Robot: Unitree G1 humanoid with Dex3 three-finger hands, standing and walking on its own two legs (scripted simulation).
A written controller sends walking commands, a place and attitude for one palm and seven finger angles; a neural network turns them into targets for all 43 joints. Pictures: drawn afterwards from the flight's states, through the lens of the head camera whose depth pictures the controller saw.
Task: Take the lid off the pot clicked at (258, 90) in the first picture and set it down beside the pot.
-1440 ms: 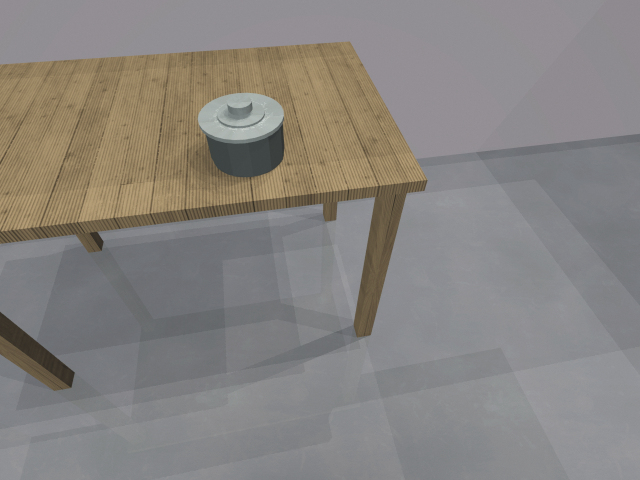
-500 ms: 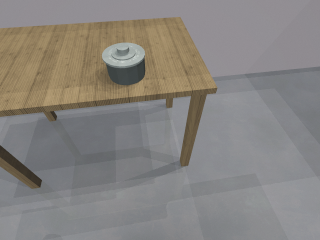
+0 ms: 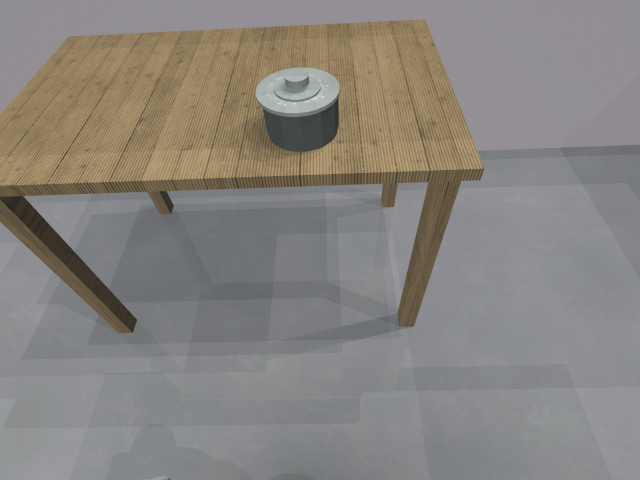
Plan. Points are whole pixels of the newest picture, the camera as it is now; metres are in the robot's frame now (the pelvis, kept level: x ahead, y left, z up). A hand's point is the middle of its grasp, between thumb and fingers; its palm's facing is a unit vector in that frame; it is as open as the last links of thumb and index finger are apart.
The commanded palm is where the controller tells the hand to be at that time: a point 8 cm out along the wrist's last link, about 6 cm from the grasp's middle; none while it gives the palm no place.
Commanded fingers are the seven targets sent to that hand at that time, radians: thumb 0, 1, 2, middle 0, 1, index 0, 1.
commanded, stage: take the last steps up to it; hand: left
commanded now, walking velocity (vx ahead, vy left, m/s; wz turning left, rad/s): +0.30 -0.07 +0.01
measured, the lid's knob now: (296, 79) +0.78 +0.08 +0.08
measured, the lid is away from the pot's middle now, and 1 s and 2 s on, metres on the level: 0.00 0.00 0.00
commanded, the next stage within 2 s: come to a stop and stand still in 0.70 s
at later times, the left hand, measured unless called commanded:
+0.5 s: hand out of the picture +0.09 +0.17 -0.16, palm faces +0.07 -0.98 -0.17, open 7.4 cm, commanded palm none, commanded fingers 0.00 0.90 0.90 -0.20 -0.30 -0.20 -0.30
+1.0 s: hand (265, 366) +0.32 +0.12 -0.18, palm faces +0.06 -0.98 -0.17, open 7.4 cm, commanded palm none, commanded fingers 0.00 0.90 0.90 -0.20 -0.30 -0.20 -0.30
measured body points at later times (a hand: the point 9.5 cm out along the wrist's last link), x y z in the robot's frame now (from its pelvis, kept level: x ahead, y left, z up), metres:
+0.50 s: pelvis +0.13 +0.00 +0.01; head +0.16 +0.00 +0.46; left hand +0.09 +0.23 -0.15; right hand +0.15 -0.23 -0.15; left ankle +0.10 +0.13 -0.73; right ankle +0.12 -0.12 -0.67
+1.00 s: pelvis +0.30 -0.05 +0.00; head +0.32 -0.03 +0.45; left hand +0.31 +0.17 -0.16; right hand +0.38 -0.27 -0.14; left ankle +0.33 +0.04 -0.73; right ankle +0.26 -0.15 -0.73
